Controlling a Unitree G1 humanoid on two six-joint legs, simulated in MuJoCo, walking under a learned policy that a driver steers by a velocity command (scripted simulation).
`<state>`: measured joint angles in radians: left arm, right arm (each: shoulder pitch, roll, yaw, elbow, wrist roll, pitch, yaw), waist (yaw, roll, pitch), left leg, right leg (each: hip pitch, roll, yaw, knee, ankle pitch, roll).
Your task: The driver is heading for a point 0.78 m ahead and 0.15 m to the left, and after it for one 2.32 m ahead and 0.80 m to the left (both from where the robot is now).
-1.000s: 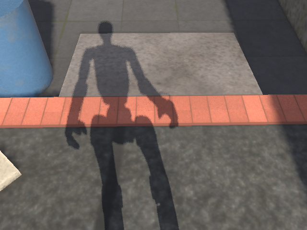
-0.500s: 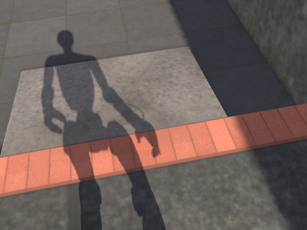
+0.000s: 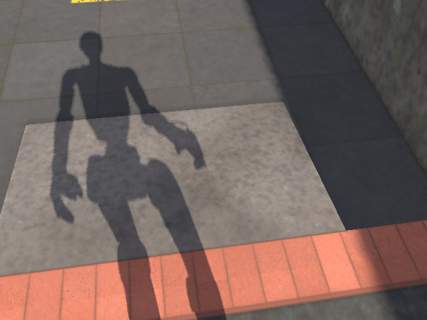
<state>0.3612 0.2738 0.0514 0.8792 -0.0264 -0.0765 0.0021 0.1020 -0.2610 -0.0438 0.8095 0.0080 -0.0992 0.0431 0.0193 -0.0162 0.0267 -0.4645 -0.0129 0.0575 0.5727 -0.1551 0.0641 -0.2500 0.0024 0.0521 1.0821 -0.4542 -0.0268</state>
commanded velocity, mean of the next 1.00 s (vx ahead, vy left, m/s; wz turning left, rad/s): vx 0.50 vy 0.00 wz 0.15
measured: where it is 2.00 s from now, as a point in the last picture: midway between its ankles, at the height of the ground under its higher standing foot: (190, 208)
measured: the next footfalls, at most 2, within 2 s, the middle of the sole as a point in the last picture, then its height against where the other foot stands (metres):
right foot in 0.48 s outside the picture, level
left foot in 1.04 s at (183, 242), level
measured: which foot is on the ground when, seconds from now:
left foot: down 0.00-0.50, up 0.52-1.00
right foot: up 0.00-0.46, down 0.48-1.00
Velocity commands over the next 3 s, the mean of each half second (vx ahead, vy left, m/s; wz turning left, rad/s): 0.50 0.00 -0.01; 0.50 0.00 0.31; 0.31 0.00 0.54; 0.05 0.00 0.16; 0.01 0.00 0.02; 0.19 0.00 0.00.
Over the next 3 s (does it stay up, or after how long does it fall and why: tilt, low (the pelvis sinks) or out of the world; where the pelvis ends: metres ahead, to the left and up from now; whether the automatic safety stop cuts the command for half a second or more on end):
stays up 0.92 0.17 -0.01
